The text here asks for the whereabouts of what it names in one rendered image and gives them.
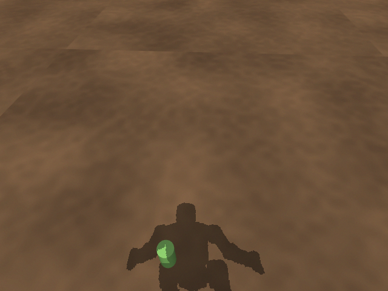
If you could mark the can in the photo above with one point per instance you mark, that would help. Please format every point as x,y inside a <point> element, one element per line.
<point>166,253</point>

